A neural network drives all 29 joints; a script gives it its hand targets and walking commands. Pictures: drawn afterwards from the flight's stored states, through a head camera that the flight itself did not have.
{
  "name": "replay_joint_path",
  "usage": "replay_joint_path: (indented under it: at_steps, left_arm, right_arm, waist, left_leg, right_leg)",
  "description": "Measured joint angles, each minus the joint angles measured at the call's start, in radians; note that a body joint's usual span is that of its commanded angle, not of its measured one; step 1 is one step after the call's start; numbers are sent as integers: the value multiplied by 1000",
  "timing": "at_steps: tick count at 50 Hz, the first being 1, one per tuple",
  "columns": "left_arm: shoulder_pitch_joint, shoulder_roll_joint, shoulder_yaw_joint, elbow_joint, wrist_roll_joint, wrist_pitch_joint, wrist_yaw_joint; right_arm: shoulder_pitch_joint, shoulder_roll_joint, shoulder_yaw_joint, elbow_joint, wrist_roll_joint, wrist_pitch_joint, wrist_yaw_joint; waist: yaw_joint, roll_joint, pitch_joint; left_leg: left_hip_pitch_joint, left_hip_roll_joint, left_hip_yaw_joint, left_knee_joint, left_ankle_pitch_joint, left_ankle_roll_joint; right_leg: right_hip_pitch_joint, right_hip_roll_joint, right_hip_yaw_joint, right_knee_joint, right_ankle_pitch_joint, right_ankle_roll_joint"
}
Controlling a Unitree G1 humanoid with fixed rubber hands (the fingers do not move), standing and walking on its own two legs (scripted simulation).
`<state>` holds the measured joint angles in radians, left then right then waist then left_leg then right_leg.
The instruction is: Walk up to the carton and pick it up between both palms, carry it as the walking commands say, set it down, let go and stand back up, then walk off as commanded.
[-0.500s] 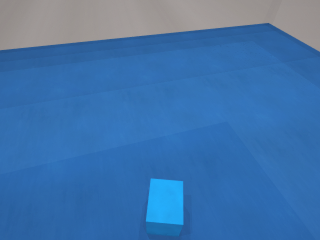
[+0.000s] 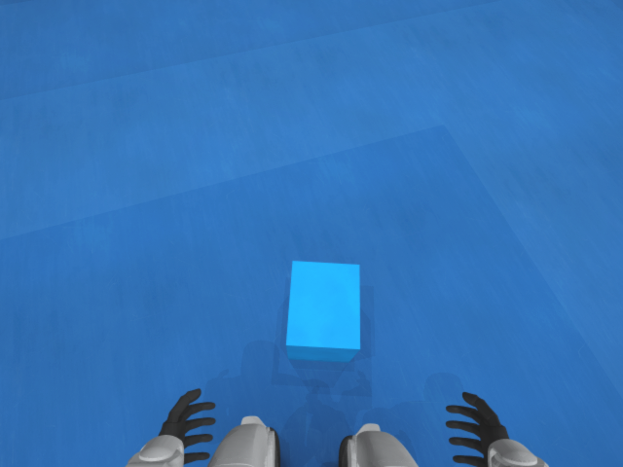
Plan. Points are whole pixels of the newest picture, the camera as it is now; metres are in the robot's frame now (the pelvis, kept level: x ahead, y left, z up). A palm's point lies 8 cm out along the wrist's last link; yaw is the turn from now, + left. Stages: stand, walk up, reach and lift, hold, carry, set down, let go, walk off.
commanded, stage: reach and lift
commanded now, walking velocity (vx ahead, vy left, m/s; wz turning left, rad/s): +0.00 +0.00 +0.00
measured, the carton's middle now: (322, 314) +0.45 -0.04 -0.62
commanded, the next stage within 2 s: none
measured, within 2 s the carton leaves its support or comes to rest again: neither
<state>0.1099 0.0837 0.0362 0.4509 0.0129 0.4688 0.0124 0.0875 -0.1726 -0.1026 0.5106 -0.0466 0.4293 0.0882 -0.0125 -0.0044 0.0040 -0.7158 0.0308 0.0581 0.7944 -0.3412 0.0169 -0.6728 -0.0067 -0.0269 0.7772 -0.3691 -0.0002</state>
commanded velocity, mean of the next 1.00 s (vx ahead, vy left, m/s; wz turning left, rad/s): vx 0.00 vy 0.00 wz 0.00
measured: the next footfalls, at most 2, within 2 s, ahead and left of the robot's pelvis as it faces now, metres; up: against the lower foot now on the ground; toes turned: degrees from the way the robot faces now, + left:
none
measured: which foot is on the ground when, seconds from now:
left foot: down 0.00-1.00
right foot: down 0.00-1.00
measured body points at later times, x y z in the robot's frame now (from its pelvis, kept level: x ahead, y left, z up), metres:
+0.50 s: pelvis -0.08 -0.01 -0.05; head +0.12 +0.00 +0.35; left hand +0.28 +0.18 -0.17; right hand +0.28 -0.23 -0.16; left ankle +0.02 +0.11 -0.70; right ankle +0.00 -0.12 -0.70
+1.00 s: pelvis -0.06 -0.01 -0.08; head +0.23 -0.01 +0.26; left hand +0.43 +0.17 -0.20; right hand +0.42 -0.22 -0.20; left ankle +0.02 +0.11 -0.70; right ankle +0.00 -0.12 -0.70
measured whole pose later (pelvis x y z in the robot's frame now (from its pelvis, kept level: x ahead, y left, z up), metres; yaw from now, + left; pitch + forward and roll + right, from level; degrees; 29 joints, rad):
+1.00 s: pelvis -0.06 -0.01 -0.08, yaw +0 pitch +40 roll +0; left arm -1.03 0.21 0.22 0.84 -0.03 0.22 0.12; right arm -1.02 -0.26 -0.24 0.88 0.07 0.19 -0.04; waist -0.03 -0.01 0.02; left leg -1.45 0.02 0.04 1.05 -0.29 0.01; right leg -1.43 -0.01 -0.02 1.09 -0.34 -0.01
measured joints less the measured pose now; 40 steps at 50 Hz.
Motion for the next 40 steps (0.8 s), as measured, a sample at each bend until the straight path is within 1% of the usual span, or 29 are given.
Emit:
replay_joint_path:
  at_steps: [2,4,8,11,14,16,19,22,26,29,32,35,37,40]
  left_arm:
    - [-14,-9,13,-21,2,-38,10]
    - [-58,-6,19,-31,9,-55,17]
    - [-157,14,49,-55,8,-32,27]
    - [-217,34,42,-64,-7,5,34]
    - [-275,43,33,-36,-30,43,31]
    - [-319,38,36,-18,-39,59,31]
    - [-407,38,42,34,-32,73,34]
    - [-524,55,66,73,-37,68,41]
    - [-700,94,80,130,-43,55,64]
    - [-793,111,80,167,-52,46,83]
    - [-857,113,100,225,-57,19,96]
    - [-914,113,118,279,-50,-34,98]
    - [-951,112,124,306,-52,-74,100]
    - [-1008,117,130,328,-50,-131,101]
  right_arm:
    - [-32,-5,-16,-11,2,-44,1]
    - [-82,-22,-17,-22,19,-55,1]
    - [-169,-45,4,-39,56,-28,0]
    - [-222,-53,18,-29,66,11,-4]
    - [-293,-49,24,1,66,48,-15]
    - [-344,-44,15,10,60,55,-22]
    - [-443,-36,-16,68,36,63,-35]
    - [-565,-34,-53,107,50,66,-55]
    - [-728,-48,-91,165,59,58,-73]
    - [-806,-68,-102,207,78,42,-85]
    - [-848,-80,-86,263,107,8,-93]
    - [-899,-68,-95,314,124,-43,-102]
    - [-939,-57,-102,344,118,-83,-108]
    - [-999,-41,-127,338,103,-128,-126]
  waist:
    - [-3,4,-8]
    - [-5,13,-7]
    - [7,10,3]
    - [13,10,14]
    - [12,12,32]
    - [13,12,53]
    - [11,9,75]
    - [3,2,113]
    - [-7,-2,140]
    - [-10,-2,135]
    - [-10,-11,112]
    - [-18,-10,94]
    - [-23,-5,84]
    - [-28,4,78]
  left_leg:
    - [-73,-4,-10,45,-10,-2]
    - [-134,-1,-15,93,-23,-1]
    - [-193,3,-9,155,-27,-1]
    - [-198,-1,-14,178,-26,-4]
    - [-199,-3,-18,191,-21,-4]
    - [-205,-3,-21,201,-16,-5]
    - [-239,-5,-26,219,-6,-7]
    - [-288,-3,-34,242,6,-7]
    - [-376,-1,-49,263,28,-11]
    - [-430,1,-57,270,37,-14]
    - [-471,0,-54,267,42,-15]
    - [-519,-3,-55,268,45,-15]
    - [-558,-5,-56,270,48,-15]
    - [-614,-4,-54,277,49,-13]
  right_leg:
    - [-79,2,9,50,-8,1]
    - [-142,6,12,98,-15,3]
    - [-207,9,18,168,-24,3]
    - [-212,3,14,199,-31,0]
    - [-213,2,10,215,-29,-3]
    - [-219,1,7,227,-26,-5]
    - [-252,-1,2,249,-20,-7]
    - [-299,1,-6,272,-10,-11]
    - [-380,3,-20,288,10,-16]
    - [-431,5,-27,290,21,-19]
    - [-475,3,-25,293,23,-19]
    - [-523,0,-26,297,23,-18]
    - [-562,-1,-27,300,24,-18]
    - [-618,-1,-24,306,27,-15]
